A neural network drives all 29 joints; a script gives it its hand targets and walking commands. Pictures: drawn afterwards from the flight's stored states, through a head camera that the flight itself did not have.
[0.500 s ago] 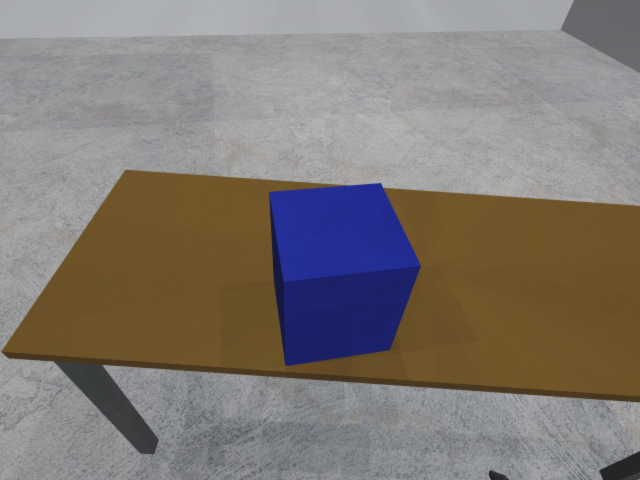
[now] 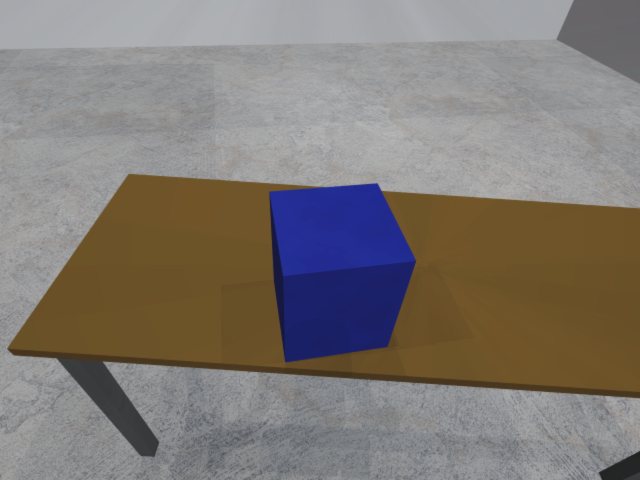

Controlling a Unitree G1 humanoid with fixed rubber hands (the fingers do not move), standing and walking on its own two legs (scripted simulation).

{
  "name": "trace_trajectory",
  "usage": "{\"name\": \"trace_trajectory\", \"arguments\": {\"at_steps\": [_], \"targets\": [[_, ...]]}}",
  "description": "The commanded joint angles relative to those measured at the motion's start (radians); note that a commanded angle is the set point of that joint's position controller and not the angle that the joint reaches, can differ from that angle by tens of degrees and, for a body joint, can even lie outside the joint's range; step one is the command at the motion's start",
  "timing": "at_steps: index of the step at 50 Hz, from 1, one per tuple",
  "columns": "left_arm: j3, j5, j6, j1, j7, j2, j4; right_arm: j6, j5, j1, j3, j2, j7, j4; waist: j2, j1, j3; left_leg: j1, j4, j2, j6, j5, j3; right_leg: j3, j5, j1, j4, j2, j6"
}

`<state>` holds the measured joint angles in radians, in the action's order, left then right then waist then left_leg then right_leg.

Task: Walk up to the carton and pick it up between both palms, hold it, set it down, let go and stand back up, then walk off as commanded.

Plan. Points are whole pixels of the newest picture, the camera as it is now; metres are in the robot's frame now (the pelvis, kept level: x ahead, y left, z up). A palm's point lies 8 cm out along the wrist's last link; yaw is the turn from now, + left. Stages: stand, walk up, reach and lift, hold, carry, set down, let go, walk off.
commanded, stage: stand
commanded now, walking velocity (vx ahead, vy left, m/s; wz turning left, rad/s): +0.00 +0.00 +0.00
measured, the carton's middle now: (331, 273) +0.46 +0.00 -0.01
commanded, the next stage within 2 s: walk off in 0.64 s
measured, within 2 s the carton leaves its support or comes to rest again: neither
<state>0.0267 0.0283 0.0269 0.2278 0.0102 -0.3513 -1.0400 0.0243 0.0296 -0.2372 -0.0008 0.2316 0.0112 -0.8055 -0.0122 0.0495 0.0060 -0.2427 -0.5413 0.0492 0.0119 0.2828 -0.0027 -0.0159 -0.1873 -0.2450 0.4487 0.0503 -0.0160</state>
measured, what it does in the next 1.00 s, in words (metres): stands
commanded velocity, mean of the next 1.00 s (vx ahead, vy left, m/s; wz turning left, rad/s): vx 0.00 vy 0.00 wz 0.00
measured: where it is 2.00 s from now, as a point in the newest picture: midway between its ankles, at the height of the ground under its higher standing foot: outside the picture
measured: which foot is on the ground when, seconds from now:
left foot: down 0.00-1.00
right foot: down 0.00-1.00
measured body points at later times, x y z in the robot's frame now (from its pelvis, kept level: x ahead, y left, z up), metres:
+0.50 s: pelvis -0.01 +0.00 +0.00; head -0.03 +0.01 +0.45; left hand +0.02 +0.29 -0.14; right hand +0.10 -0.25 -0.12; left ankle +0.00 +0.12 -0.74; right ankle +0.03 -0.12 -0.74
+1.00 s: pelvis -0.03 +0.00 +0.00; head -0.04 +0.01 +0.45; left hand +0.02 +0.30 -0.14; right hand +0.09 -0.25 -0.12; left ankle +0.01 +0.12 -0.74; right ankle +0.03 -0.12 -0.74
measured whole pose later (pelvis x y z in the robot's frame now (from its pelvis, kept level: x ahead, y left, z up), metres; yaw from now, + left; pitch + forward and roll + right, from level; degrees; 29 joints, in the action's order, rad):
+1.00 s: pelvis -0.03 +0.00 +0.00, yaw +0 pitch -4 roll -2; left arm 0.03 0.03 0.02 0.23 0.01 -0.35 -1.01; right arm -0.02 0.03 -0.22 0.00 0.25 0.01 -0.84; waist 0.02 0.05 -0.03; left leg -0.24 -0.58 0.05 0.01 0.27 0.00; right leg -0.02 -0.17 -0.25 0.48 0.05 -0.02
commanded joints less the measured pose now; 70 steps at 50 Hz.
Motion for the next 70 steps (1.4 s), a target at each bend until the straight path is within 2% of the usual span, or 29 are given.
{"name": "trace_trajectory", "arguments": {"at_steps": [1,20,41,42,43,44,46,51,53,55,56,57,58,59,61,62,64,66,68,69,70], "targets": [[-0.055,-0.016,0.044,-0.05,-0.007,-0.211,0.007,0.017,-0.049,0.027,-0.07,0.305,-0.025,-0.013,0.143,-0.039,0.084,0.069,0.171,0.078,-0.053,-0.092,0.1,-0.121,0.102,0.101,-0.088,-0.154,-0.02],[-0.055,-0.019,0.043,-0.049,-0.004,-0.215,-0.015,0.013,-0.049,0.037,-0.067,0.303,-0.021,-0.033,0.147,-0.039,0.035,0.04,0.2,0.079,-0.055,0.022,0.113,-0.136,-0.012,0.064,-0.12,-0.153,-0.022],[-0.055,-0.022,0.042,-0.055,-0.006,-0.219,-0.024,0.014,-0.046,0.038,-0.065,0.299,-0.02,-0.041,0.149,-0.043,0.029,0.046,0.201,0.082,-0.051,-0.018,0.111,-0.134,0.019,0.061,-0.112,-0.155,-0.024],[-0.102,-0.019,0.019,-0.083,-0.009,-0.243,0.067,-0.011,-0.051,0.094,-0.103,0.339,-0.037,-0.04,0.086,-0.055,-0.044,0.002,0.056,0.057,-0.072,-0.359,0.091,-0.142,0.392,-0.032,-0.002,-0.147,-0.048],[-0.105,-0.025,0.014,-0.055,-0.014,-0.243,0.092,-0.016,-0.052,0.066,-0.1,0.327,-0.041,-0.026,0.103,-0.053,0.0,0.023,0.001,0.053,-0.081,-0.406,0.078,-0.142,0.471,-0.044,0.047,-0.161,-0.073],[-0.11,-0.026,0.009,-0.04,-0.017,-0.24,0.109,-0.023,-0.049,0.051,-0.103,0.332,-0.043,-0.021,0.098,-0.047,0.021,0.026,-0.027,0.048,-0.089,-0.391,0.074,-0.144,0.469,-0.045,0.065,-0.162,-0.084],[-0.116,-0.022,-0.003,-0.039,-0.019,-0.242,0.134,-0.038,-0.048,0.04,-0.11,0.329,-0.041,-0.009,0.079,-0.047,0.008,0.009,-0.052,0.03,-0.093,-0.271,0.072,-0.166,0.384,-0.077,0.052,-0.173,-0.111],[-0.132,-0.014,-0.026,-0.081,-0.02,-0.255,0.18,-0.057,-0.043,0.02,-0.122,0.339,-0.031,0.002,0.042,-0.071,-0.099,-0.044,-0.06,-0.005,-0.086,0.122,0.074,-0.223,0.042,-0.216,-0.023,-0.204,-0.131],[-0.138,-0.009,-0.032,-0.099,-0.02,-0.263,0.192,-0.059,-0.044,0.009,-0.125,0.349,-0.025,0.006,0.05,-0.081,-0.141,-0.059,-0.046,-0.002,-0.09,0.246,0.094,-0.233,-0.122,-0.282,-0.033,-0.198,-0.122],[-0.142,-0.009,-0.039,-0.097,-0.018,-0.259,0.196,-0.061,-0.047,0.006,-0.133,0.369,-0.021,0.005,0.083,-0.089,-0.187,-0.12,0.027,0.031,-0.109,0.344,0.155,-0.204,-0.29,-0.308,0.013,-0.144,-0.097],[-0.142,-0.011,-0.042,-0.082,-0.015,-0.255,0.193,-0.061,-0.05,0.016,-0.138,0.385,-0.02,0.011,0.139,-0.093,-0.204,-0.179,0.116,0.076,-0.135,0.381,0.213,-0.154,-0.355,-0.277,0.111,-0.08,-0.07],[-0.141,-0.016,-0.046,-0.045,-0.011,-0.242,0.184,-0.061,-0.051,0.04,-0.144,0.416,-0.021,0.022,0.251,-0.096,-0.203,-0.3,0.291,0.178,-0.189,0.405,0.32,-0.053,-0.355,-0.166,0.359,0.032,-0.025],[-0.145,-0.019,-0.05,0.002,-0.016,-0.237,0.179,-0.055,-0.053,0.083,-0.147,0.447,-0.022,0.045,0.322,-0.085,-0.189,-0.394,0.408,0.292,-0.257,0.371,0.436,0.008,-0.305,-0.082,0.636,0.09,0.007],[-0.147,-0.018,-0.055,0.028,-0.02,-0.242,0.175,-0.051,-0.053,0.13,-0.143,0.457,-0.029,0.065,0.293,-0.066,-0.208,-0.407,0.409,0.323,-0.29,0.312,0.452,-0.021,-0.301,-0.098,0.731,0.074,0.016],[-0.151,-0.023,-0.066,0.067,-0.017,-0.235,0.162,-0.052,-0.056,0.186,-0.133,0.435,-0.04,0.09,0.273,-0.032,-0.209,-0.386,0.346,0.271,-0.28,0.198,0.334,-0.031,-0.291,-0.105,0.795,0.055,0.028],[-0.154,-0.021,-0.068,0.084,-0.014,-0.231,0.164,-0.055,-0.059,0.19,-0.13,0.419,-0.043,0.102,0.267,-0.028,-0.193,-0.338,0.305,0.253,-0.272,0.119,0.297,-0.032,-0.297,-0.112,0.789,0.046,0.031],[-0.16,-0.022,-0.072,0.086,-0.009,-0.223,0.185,-0.063,-0.064,0.173,-0.127,0.399,-0.046,0.114,0.262,-0.04,-0.189,-0.305,0.283,0.243,-0.256,0.111,0.277,-0.016,-0.299,-0.108,0.73,0.038,0.032],[-0.156,-0.021,-0.07,0.08,-0.01,-0.217,0.2,-0.071,-0.064,0.157,-0.132,0.402,-0.047,0.11,0.276,-0.044,-0.198,-0.258,0.252,0.244,-0.24,0.098,0.278,-0.021,-0.309,-0.098,0.578,0.002,0.024],[-0.158,-0.019,-0.064,0.098,-0.013,-0.208,0.191,-0.08,-0.062,0.177,-0.137,0.406,-0.047,0.101,0.297,-0.023,-0.204,-0.266,0.201,0.236,-0.212,0.052,0.263,-0.017,-0.278,-0.033,0.391,-0.04,0.01],[-0.161,-0.018,-0.057,0.12,-0.016,-0.204,0.181,-0.086,-0.06,0.206,-0.138,0.404,-0.047,0.1,0.284,0.004,-0.214,-0.281,0.135,0.208,-0.183,0.02,0.233,-0.028,-0.234,0.01,0.248,-0.056,0.006],[-0.166,-0.013,-0.05,0.152,-0.02,-0.207,0.168,-0.095,-0.057,0.233,-0.14,0.395,-0.05,0.095,0.246,0.029,-0.236,-0.309,0.008,0.138,-0.136,0.014,0.204,-0.073,-0.2,0.049,0.087,-0.066,0.006]]}}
